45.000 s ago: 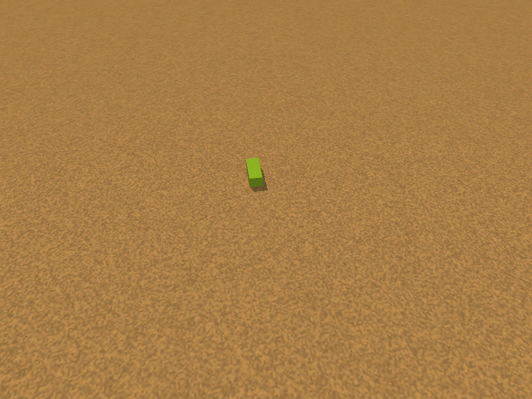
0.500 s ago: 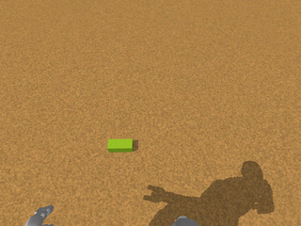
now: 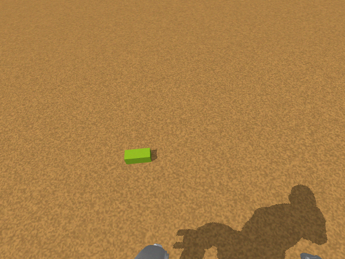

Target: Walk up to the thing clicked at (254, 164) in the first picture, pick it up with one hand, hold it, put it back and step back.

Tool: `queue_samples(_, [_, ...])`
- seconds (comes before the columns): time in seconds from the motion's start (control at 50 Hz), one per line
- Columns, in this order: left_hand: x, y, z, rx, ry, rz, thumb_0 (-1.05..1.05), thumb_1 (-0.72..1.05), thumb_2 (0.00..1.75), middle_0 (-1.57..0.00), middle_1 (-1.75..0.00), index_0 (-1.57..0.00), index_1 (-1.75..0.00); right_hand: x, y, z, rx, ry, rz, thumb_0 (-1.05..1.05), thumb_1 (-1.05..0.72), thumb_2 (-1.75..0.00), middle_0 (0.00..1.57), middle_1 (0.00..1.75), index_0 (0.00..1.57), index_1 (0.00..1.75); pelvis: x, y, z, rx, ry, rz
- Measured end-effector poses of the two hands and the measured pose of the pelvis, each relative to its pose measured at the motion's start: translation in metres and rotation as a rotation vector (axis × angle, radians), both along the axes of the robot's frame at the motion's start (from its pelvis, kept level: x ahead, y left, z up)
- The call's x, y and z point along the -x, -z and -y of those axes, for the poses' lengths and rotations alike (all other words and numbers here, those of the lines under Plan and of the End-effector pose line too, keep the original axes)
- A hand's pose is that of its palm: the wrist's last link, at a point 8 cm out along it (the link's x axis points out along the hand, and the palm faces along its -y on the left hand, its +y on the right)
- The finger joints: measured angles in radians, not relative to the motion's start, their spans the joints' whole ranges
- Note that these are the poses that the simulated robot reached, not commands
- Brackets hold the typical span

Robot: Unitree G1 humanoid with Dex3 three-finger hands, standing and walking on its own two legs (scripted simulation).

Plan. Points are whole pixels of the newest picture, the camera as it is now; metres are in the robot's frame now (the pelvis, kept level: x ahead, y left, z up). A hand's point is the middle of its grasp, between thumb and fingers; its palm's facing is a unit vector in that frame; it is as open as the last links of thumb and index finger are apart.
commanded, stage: step back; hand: left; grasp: from above
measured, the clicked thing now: (138, 156) +0.81 +0.30 -0.73
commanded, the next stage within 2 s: stand in 1.72 s
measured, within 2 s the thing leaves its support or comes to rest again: neither
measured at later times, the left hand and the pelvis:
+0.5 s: hand out of the picture -0.09 +0.26 -0.15, palm faces +0.02 -0.92 -0.40, open 7.4 cm; pelvis -0.18 -0.01 -0.01, yaw +0 degrees
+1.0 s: hand out of the picture -0.24 +0.28 -0.14, palm faces +0.09 -0.91 -0.41, open 7.4 cm; pelvis -0.28 -0.02 +0.00, yaw +5 degrees
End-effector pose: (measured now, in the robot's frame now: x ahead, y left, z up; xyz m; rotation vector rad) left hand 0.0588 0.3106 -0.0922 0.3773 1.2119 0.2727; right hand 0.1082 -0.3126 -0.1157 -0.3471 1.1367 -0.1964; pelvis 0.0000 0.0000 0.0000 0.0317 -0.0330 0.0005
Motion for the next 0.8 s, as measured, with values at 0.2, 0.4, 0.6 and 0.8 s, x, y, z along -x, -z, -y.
queue_samples(0.2, [0.031,0.008,-0.017,-0.015,0.001,0.145,0.01,0.9,0.89,-0.21,-0.3,-0.2,-0.3,0.091,0.011,-0.01,0.033,-0.057,-0.124,0.0,-0.91,-0.9,0.2,0.3,0.21,0.3,0.072,0.012,-0.006,0.01,-0.093,0.005])
queue_samples(0.4, [0.108,0.014,-0.008,0.033,-0.022,0.1,0.0,0.91,0.89,-0.21,-0.29,-0.2,-0.3,0.136,-0.015,-0.017,0.03,-0.076,-0.026,0.0,-0.9,-0.9,0.21,0.3,0.21,0.3,0.141,0.0,0.001,0.042,-0.049,0.009])
queue_samples(0.6, [0.221,0.015,0.024,0.008,0.004,0.004,0.0,0.9,0.89,-0.21,-0.3,-0.2,-0.3,0.187,0.001,0.018,0.001,-0.045,0.063,0.0,-0.9,-0.9,0.21,0.3,0.21,0.3,0.22,0.011,0.028,0.043,0.002,0.015])
queue_samples(0.8, [0.287,-0.004,0.01,-0.034,-0.062,0.051,0.01,0.9,0.89,-0.21,-0.3,-0.2,-0.3,0.289,0.009,0.026,0.0,-0.053,-0.115,0.0,-0.91,-0.9,0.2,0.3,0.2,0.3,0.262,0.003,0.025,0.016,-0.073,0.008])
